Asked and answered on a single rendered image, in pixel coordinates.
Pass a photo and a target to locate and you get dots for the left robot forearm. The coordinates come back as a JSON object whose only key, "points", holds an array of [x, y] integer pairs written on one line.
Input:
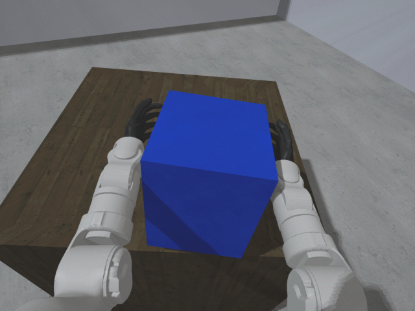
{"points": [[109, 219]]}

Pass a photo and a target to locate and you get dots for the robot left upper arm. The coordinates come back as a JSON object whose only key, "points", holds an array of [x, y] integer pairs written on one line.
{"points": [[90, 278]]}

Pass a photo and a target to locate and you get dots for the robot right hand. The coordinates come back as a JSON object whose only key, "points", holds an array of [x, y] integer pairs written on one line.
{"points": [[283, 148]]}

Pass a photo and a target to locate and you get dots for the carton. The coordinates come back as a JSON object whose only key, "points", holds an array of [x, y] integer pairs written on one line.
{"points": [[208, 172]]}

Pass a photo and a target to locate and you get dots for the robot left hand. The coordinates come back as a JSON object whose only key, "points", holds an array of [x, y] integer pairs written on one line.
{"points": [[137, 125]]}

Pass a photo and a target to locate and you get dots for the pedestal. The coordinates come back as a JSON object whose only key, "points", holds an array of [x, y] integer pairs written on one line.
{"points": [[41, 214]]}

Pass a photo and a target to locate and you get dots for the robot right upper arm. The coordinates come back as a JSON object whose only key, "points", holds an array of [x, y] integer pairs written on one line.
{"points": [[324, 288]]}

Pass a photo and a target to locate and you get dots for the right robot forearm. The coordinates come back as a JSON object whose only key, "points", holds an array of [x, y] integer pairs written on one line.
{"points": [[305, 241]]}

